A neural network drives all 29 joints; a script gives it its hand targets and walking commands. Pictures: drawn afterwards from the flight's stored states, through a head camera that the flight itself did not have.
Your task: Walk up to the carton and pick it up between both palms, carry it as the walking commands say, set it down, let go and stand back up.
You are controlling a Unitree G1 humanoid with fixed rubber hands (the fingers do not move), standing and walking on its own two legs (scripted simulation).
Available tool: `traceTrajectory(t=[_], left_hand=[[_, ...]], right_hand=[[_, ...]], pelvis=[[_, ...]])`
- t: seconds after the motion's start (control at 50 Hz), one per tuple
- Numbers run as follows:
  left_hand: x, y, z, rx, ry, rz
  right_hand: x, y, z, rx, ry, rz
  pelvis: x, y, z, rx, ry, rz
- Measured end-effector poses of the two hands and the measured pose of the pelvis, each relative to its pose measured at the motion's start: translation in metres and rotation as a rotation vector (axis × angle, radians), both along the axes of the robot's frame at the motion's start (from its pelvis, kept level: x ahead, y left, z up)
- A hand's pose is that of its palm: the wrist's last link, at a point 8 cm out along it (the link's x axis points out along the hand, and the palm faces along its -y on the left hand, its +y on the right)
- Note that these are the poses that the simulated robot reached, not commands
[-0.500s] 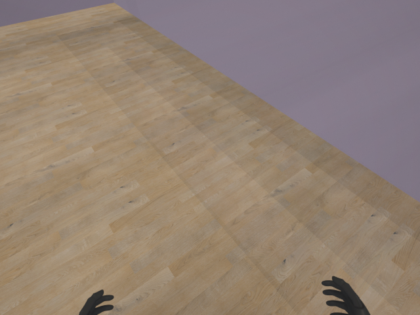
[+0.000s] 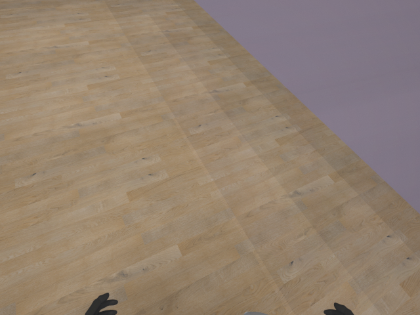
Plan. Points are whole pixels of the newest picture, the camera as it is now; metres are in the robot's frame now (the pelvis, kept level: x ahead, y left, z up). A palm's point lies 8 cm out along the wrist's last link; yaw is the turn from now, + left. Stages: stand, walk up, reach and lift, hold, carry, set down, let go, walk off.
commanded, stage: walk up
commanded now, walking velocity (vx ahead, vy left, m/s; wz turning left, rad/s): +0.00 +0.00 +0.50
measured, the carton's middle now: out of the picture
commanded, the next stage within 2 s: none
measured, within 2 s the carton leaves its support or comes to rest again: neither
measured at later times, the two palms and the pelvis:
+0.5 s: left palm out of the picture +0.06 +0.24 -0.08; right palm out of the picture +0.09 -0.26 -0.11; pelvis -0.04 -0.03 +0.01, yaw +12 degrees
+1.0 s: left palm out of the picture -0.09 +0.22 -0.09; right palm out of the picture +0.13 -0.22 -0.11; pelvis -0.08 -0.06 +0.01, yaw +26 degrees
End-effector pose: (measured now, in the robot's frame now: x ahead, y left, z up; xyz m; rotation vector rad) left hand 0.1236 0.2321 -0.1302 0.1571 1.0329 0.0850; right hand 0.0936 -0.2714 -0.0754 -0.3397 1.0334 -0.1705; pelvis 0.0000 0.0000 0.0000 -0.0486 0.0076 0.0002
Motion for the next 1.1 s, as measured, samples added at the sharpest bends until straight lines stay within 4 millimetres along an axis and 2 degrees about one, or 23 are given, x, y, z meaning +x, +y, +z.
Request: traceTrajectory(t=[0.08,0.16,0.24,0.3,0.38,0.46,0.54,0.62,0.74,0.8,0.88,1.0,1.1], left_hand=[[-0.004,0.004,0.006,0.003,0.007,0.015],[0.001,0.003,0.014,0.021,-0.01,0.018],[0.007,-0.002,0.025,0.054,-0.043,0.019],[0.001,-0.008,0.035,0.091,-0.05,0.015],[-0.025,-0.001,0.051,0.137,-0.044,0.069],[-0.052,0.006,0.053,0.145,-0.029,0.128],[-0.084,0.014,0.041,0.114,-0.024,0.208],[-0.113,0.022,0.017,0.06,-0.037,0.299],[-0.141,0.01,0.013,0.006,-0.022,0.371],[-0.151,0.003,0.013,0.018,-0.004,0.381],[-0.165,-0.008,0.019,0.062,0.015,0.388],[-0.213,-0.011,0.038,0.119,0.071,0.462],[-0.243,-0.01,0.029,0.098,0.074,0.537]], right_hand=[[-0.001,0.003,0.002,-0.007,0.013,0.002],[-0.006,0.001,-0.002,0.011,0.026,0.008],[-0.014,-0.004,-0.016,0.045,0.042,0.012],[-0.019,-0.007,-0.029,0.085,0.049,0.023],[-0.014,0.0,-0.034,0.135,0.055,0.084],[-0.005,0.009,-0.033,0.158,0.059,0.152],[0.002,0.019,-0.028,0.126,0.069,0.233],[0.012,0.031,-0.022,0.07,0.045,0.294],[0.023,0.03,-0.004,0.015,0.029,0.351],[0.031,0.03,-0.009,0.034,0.019,0.372],[0.036,0.029,-0.026,0.086,0.02,0.401],[0.039,0.05,-0.034,0.159,0.045,0.49],[0.036,0.066,-0.035,0.145,0.074,0.571]], pelvis=[[-0.002,0.002,0.005,0.007,0.012,0.01],[-0.007,-0.002,0.008,0.024,0.026,0.017],[-0.016,-0.011,0.006,0.049,0.042,0.026],[-0.022,-0.021,0.005,0.053,0.041,0.049],[-0.03,-0.028,0.011,0.054,0.034,0.108],[-0.039,-0.03,0.013,0.035,0.042,0.163],[-0.049,-0.027,0.009,0.004,0.045,0.243],[-0.059,-0.02,-0.001,-0.001,0.018,0.302],[-0.066,-0.028,0.006,0.013,0.019,0.353],[-0.07,-0.036,0.005,0.029,0.038,0.358],[-0.074,-0.051,0.001,0.049,0.052,0.379],[-0.081,-0.057,0.008,0.034,0.055,0.45],[-0.091,-0.054,0.005,-0.011,0.06,0.531]])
